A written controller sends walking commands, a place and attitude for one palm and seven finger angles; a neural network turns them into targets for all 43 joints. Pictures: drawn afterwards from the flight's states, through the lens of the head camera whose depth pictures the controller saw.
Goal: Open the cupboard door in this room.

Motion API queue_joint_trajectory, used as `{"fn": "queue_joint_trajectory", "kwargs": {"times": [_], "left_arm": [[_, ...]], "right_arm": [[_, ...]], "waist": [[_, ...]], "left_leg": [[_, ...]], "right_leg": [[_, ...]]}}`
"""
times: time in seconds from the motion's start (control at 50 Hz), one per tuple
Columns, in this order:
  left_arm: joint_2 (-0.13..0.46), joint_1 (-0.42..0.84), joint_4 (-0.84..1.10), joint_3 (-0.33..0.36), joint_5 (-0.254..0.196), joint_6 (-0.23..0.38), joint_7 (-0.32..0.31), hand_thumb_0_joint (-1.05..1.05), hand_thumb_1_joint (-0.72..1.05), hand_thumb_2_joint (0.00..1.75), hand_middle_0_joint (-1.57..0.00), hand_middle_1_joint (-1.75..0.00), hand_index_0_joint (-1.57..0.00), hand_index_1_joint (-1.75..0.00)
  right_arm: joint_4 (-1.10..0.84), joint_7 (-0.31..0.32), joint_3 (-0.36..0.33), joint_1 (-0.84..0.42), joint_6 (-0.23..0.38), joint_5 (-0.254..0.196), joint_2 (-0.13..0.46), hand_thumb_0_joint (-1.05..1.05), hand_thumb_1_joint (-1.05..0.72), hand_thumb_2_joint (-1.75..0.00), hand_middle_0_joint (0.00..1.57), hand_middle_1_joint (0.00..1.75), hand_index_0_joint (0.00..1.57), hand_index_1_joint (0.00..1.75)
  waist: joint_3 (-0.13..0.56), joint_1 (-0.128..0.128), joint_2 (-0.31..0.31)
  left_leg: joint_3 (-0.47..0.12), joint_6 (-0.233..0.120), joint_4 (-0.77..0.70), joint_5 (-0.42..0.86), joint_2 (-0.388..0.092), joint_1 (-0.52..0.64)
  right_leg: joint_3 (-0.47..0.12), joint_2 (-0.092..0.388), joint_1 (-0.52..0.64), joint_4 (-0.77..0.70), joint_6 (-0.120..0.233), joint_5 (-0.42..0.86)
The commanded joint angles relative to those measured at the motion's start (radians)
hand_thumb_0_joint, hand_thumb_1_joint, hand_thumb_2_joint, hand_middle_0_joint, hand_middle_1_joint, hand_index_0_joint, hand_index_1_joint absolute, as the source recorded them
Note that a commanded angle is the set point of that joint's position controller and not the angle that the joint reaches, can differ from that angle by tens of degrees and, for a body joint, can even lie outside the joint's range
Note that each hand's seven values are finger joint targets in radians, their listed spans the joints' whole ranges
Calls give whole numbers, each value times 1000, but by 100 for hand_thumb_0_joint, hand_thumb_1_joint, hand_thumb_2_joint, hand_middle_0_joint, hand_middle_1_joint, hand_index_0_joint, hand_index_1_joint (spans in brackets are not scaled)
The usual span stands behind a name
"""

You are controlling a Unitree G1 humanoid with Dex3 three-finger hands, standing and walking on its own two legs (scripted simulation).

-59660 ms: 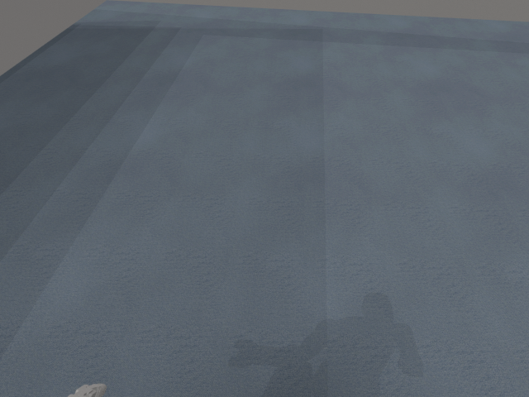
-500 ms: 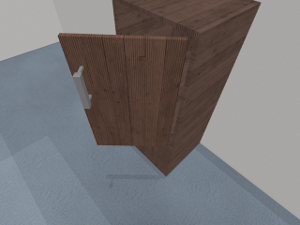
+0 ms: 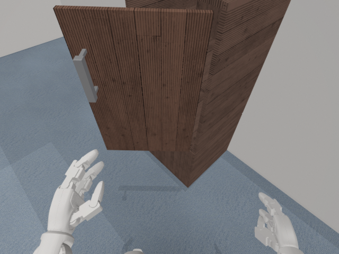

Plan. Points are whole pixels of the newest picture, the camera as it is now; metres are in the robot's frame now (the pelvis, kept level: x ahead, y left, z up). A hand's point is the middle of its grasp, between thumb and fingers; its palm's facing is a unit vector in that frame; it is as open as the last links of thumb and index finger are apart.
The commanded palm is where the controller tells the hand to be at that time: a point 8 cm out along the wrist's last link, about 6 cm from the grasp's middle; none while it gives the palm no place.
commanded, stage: raise the hand with hooked fingers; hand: left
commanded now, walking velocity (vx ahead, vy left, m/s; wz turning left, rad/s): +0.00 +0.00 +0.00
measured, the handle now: (88, 76) +0.55 +0.27 +0.11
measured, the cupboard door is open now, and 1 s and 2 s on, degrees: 46 46 46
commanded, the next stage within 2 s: move the hooked fingers beside the handle in 1.78 s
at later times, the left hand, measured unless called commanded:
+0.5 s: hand (70, 194) +0.23 +0.22 +0.05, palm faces +0.07 -1.00 -0.05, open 10.9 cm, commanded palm +0.20 +0.28 +0.06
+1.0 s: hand (40, 166) +0.27 +0.28 +0.10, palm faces +0.08 -1.00 -0.04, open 13.6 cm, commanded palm +0.24 +0.33 +0.11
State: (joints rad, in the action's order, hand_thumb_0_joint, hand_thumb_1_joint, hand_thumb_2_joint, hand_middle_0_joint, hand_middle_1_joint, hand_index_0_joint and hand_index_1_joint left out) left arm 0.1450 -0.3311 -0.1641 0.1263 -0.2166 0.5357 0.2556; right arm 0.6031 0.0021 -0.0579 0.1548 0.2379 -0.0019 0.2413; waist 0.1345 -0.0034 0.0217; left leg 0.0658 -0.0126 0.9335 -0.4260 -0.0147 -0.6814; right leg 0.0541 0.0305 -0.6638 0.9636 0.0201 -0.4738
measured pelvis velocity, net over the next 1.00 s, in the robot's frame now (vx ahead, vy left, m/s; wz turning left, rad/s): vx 0.01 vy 0.02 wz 0.02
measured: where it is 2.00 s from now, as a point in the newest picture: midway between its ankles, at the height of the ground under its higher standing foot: outside the picture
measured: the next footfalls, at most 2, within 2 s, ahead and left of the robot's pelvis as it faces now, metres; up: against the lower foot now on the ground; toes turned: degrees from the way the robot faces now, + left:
none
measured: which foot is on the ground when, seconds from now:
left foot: down 0.00-1.00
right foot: down 0.00-1.00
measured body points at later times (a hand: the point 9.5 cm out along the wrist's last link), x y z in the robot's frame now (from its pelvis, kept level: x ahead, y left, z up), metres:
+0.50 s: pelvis -0.01 -0.01 +0.00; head +0.04 -0.01 +0.45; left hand +0.22 +0.28 +0.06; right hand +0.13 -0.25 -0.09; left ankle +0.02 +0.11 -0.68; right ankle +0.00 -0.10 -0.68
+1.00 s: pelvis +0.01 +0.02 +0.02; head +0.03 +0.03 +0.47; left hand +0.26 +0.33 +0.10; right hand +0.19 -0.20 -0.04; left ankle +0.02 +0.11 -0.68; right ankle +0.00 -0.10 -0.68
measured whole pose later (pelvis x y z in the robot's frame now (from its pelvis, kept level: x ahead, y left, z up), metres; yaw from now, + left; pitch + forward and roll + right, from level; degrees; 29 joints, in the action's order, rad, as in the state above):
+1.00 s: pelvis +0.01 +0.02 +0.02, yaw +1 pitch +6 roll -2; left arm 0.35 -0.08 -0.23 0.34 -0.32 0.21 0.38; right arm 0.57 0.09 0.05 0.24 0.23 -0.04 0.25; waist 0.07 0.02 -0.02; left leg 0.03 -0.04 0.81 -0.38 -0.01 -0.53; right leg 0.09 0.02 -0.46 0.75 -0.01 -0.39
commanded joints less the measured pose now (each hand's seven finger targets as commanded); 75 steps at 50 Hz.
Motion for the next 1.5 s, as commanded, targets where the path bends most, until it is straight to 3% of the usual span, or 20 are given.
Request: {"fn": "queue_joint_trajectory", "kwargs": {"times": [0.0, 0.04, 0.08, 0.12, 0.16, 0.18, 0.22, 0.28, 0.32, 0.38, 0.48, 0.56, 0.58, 0.68, 0.86, 1.18, 1.26, 1.34, 1.4, 1.48], "left_arm": [[188, -78, 214, 162, -81, -13, 46, 0, 50, 73, -23, -55, -23, -55], [214, 66, 355, 167, -80, -13, 0, 0, 46, 71, -23, -58, -23, -58], [216, 119, 432, 156, -72, 17, -31, 0, 41, 69, -24, -62, -24, -62], [218, 222, 469, 110, -66, 48, -21, 0, 36, 67, -24, -64, -24, -64], [214, 205, 390, 79, -66, 44, 19, 0, 32, 65, -24, -68, -24, -68], [227, 214, 366, 80, -73, 31, 43, 0, 29, 64, -24, -69, -24, -69], [264, 176, 269, 119, -94, -37, 89, 0, 25, 62, -25, -72, -25, -72], [300, 110, 209, 202, -126, -143, 114, 0, 18, 59, -25, -76, -25, -76], [317, 101, 158, 253, -147, -194, 106, 0, 13, 57, -25, -80, -25, -80], [321, 100, 191, 293, -151, -179, 76, 0, 6, 54, -26, -84, -26, -84], [299, 143, 213, 256, -138, -115, 73, 0, -6, 49, -27, -92, -27, -92], [324, 185, 188, 258, -137, -118, 92, 0, -15, 45, -27, -98, -27, -98], [327, 186, 181, 265, -141, -123, 95, 0, -17, 44, -28, -99, -28, -99], [364, 266, 234, 287, -142, -138, 92, 0, -29, 39, -29, -107, -29, -107], [387, 369, 155, 292, -131, -245, 114, 0, -50, 30, -30, -120, -30, -120], [518, 636, 36, 371, -139, -325, 195, 0, -50, 30, -30, -120, -30, -120], [558, 682, -17, 403, -143, -336, 207, 0, -50, 30, -30, -120, -30, -120], [510, 619, -69, 369, -149, -346, 228, 0, -50, 30, -30, -120, -30, -120], [525, 623, -38, 382, -147, -337, 221, 0, -50, 30, -30, -120, -30, -120], [542, 653, -27, 401, -142, -320, 198, 0, -50, 30, -30, -120, -30, -120]], "right_arm": [[-262, 23, -32, -76, 11, -31, 128, 0, -90, -90, 20, 30, 20, 30], [-266, 39, -25, -36, 3, -31, 114, 0, -90, -90, 20, 30, 20, 30], [-245, 56, -15, 7, 6, -28, 102, 0, -90, -90, 20, 30, 20, 30], [-221, 73, 0, 27, 18, -24, 107, 0, -90, -90, 20, 30, 20, 30], [-194, 84, 10, 32, 36, -30, 118, 0, -90, -90, 20, 30, 20, 30], [-180, 89, 15, 27, 47, -33, 126, 0, -90, -90, 20, 30, 20, 30], [-171, 95, 21, 30, 54, -42, 136, 0, -90, -90, 20, 30, 20, 30], [-176, 100, 21, 23, 50, -48, 133, 0, -90, -90, 20, 30, 20, 30], [-176, 101, 25, 10, 43, -46, 126, 0, -90, -90, 20, 30, 20, 30], [-173, 94, 22, 22, 43, -37, 119, 0, -90, -90, 20, 30, 20, 30], [-156, 82, 15, 51, 65, -35, 135, 0, -90, -90, 20, 30, 20, 30], [-149, 84, 16, 67, 71, -39, 153, 0, -90, -90, 20, 30, 20, 30], [-151, 86, 15, 68, 72, -40, 155, 0, -90, -90, 20, 30, 20, 30], [-150, 92, 21, 71, 73, -40, 160, 0, -90, -90, 20, 30, 20, 30], [-158, 93, 37, 65, 46, -47, 166, 0, -90, -90, 20, 30, 20, 30], [-150, 111, 56, 56, 20, -52, 173, 0, -90, -90, 20, 30, 20, 30], [-145, 114, 57, 64, 17, -52, 178, 0, -90, -90, 20, 30, 20, 30], [-152, 108, 53, 68, 19, -55, 180, 0, -90, -90, 20, 30, 20, 30], [-155, 103, 47, 70, 19, -54, 181, 0, -90, -90, 20, 30, 20, 30], [-155, 104, 48, 67, 19, -53, 179, 0, -90, -90, 20, 30, 20, 30]], "waist": [[180, 70, -27], [185, 32, -69], [173, -4, -93], [162, -55, -50], [121, -69, -63], [121, -66, -91], [111, -51, -80], [164, -2, -36], [131, 16, 0], [152, 31, 6], [145, 11, -35], [124, 4, -44], [126, 6, -32], [167, 11, -104], [115, 9, -102], [124, 8, -135], [121, 9, -113], [99, 15, -94], [121, 19, -109], [89, 16, -113]], "left_leg": [[-15, 1, -14, 114, 49, -40], [-41, -8, 0, 73, 30, -29], [-52, -16, 25, 86, 17, -16], [-70, -24, 51, 85, 4, -28], [-76, -22, 51, 62, 1, -36], [-81, -22, 46, 62, 1, -33], [-87, -23, 27, 75, 3, -32], [-83, -20, -22, 117, 13, -15], [-87, -16, -46, 129, 14, -18], [-86, -13, -82, 180, 14, 18], [-79, -16, -124, 206, 13, 99], [-83, -17, -158, 192, 12, 135], [-83, -18, -165, 192, 13, 144], [-93, -13, -204, 242, 9, 234], [-117, 1, -265, 289, -2, 305], [-126, 3, -327, 308, 1, 399], [-126, 0, -344, 304, 3, 403], [-117, -5, -346, 303, 8, 389], [-111, -6, -345, 308, 7, 399], [-107, -8, -354, 264, 9, 386]], "right_leg": [[-65, -16, 55, -99, 3, 109], [-99, -20, 14, -129, -2, 13], [-120, -19, 10, -154, -4, 14], [-128, -26, -12, -157, -9, 14], [-128, -27, -31, -172, -9, -9], [-127, -27, -26, -177, -7, -9], [-130, -26, 15, -203, -10, 6], [-133, -7, 123, -239, -23, 51], [-132, -5, 154, -256, -29, 68], [-110, -2, 189, -248, -34, 160], [-58, -24, 158, -235, -23, 206], [-31, -33, 145, -243, -14, 186], [-28, -35, 148, -247, -15, 190], [0, -43, 178, -246, -4, 246], [27, -55, 193, -277, 3, 289], [18, -57, 255, -357, 13, 304], [17, -57, 273, -375, 13, 308], [15, -55, 282, -383, 15, 321], [13, -54, 278, -382, 11, 322], [5, -54, 268, -392, 11, 286]]}}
